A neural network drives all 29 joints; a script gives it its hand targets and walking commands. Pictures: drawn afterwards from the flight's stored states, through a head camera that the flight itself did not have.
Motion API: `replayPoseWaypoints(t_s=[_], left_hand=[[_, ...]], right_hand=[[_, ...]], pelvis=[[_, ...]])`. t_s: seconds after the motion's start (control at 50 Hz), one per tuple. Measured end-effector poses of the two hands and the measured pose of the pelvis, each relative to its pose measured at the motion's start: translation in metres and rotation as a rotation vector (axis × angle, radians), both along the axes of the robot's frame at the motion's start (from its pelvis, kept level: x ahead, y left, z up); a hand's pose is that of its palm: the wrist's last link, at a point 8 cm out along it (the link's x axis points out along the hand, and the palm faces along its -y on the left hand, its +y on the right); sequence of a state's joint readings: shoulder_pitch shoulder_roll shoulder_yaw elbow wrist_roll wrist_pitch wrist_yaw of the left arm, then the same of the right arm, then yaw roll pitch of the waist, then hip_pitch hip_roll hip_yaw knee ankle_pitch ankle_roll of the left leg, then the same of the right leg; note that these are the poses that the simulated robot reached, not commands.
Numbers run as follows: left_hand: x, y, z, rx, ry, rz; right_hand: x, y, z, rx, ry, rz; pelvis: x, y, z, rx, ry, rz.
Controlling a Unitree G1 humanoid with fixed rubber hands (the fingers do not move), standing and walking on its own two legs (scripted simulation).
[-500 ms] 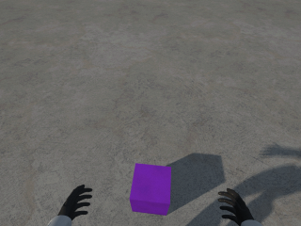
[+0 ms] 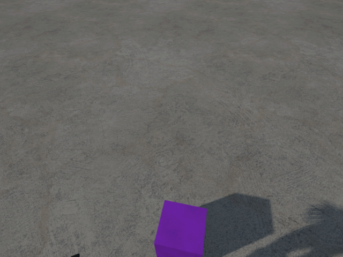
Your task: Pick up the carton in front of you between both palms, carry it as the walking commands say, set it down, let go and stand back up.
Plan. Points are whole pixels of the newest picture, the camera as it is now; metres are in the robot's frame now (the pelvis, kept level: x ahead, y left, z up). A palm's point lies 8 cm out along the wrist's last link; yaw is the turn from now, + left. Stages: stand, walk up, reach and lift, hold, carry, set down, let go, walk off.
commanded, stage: stand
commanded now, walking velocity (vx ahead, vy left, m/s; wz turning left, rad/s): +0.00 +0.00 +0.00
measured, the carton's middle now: (181, 234) +0.38 -0.02 -0.64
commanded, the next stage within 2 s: none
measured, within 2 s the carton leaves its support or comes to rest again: neither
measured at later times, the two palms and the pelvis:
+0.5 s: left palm out of the picture +0.02 +0.26 -0.11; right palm out of the picture +0.08 -0.25 -0.12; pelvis +0.00 +0.00 +0.00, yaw +3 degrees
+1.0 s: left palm out of the picture -0.04 +0.25 -0.12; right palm out of the picture +0.05 -0.25 -0.12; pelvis -0.02 +0.00 +0.00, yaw +4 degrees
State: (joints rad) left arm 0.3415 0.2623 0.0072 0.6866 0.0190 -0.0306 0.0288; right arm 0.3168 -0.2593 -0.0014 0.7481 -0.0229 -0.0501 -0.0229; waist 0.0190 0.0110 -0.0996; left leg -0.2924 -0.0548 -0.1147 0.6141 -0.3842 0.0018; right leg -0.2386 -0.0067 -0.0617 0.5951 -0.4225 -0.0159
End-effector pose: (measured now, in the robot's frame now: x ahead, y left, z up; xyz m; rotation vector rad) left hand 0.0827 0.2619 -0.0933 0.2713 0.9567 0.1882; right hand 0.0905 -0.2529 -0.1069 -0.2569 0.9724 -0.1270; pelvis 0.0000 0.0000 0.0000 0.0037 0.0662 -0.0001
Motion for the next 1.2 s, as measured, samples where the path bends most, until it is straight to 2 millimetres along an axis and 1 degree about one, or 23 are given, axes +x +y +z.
replayPoseWaypoints(t_s=[0.1, 0.26, 0.52, 0.74, 0.96, 1.2], left_hand=[[-0.011, -0.003, -0.008, -0.011, 0.039, 0.029], [-0.033, -0.002, -0.016, -0.012, 0.104, 0.068], [-0.067, 0.002, -0.022, -0.012, 0.183, 0.106], [-0.093, 0.0, -0.026, -0.026, 0.239, 0.127], [-0.117, -0.007, -0.03, -0.046, 0.299, 0.146], [-0.142, -0.02, -0.034, -0.074, 0.372, 0.164]], right_hand=[[0.002, 0.0, -0.004, -0.005, 0.027, 0.004], [-0.003, -0.001, -0.008, -0.015, 0.073, 0.007], [-0.014, 0.001, -0.01, -0.023, 0.117, 0.019], [-0.024, 0.004, -0.011, -0.023, 0.145, 0.026], [-0.04, 0.005, -0.014, -0.018, 0.192, 0.024], [-0.066, 0.008, -0.019, -0.002, 0.272, 0.011]], pelvis=[[0.003, -0.001, -0.002, -0.003, -0.003, 0.013], [0.003, -0.002, -0.003, -0.007, -0.013, 0.029], [-0.005, -0.001, -0.002, -0.01, -0.032, 0.049], [-0.013, -0.001, -0.001, -0.011, -0.047, 0.06], [-0.019, -0.002, 0.002, -0.01, -0.06, 0.067], [-0.024, -0.005, 0.005, -0.008, -0.074, 0.07]])
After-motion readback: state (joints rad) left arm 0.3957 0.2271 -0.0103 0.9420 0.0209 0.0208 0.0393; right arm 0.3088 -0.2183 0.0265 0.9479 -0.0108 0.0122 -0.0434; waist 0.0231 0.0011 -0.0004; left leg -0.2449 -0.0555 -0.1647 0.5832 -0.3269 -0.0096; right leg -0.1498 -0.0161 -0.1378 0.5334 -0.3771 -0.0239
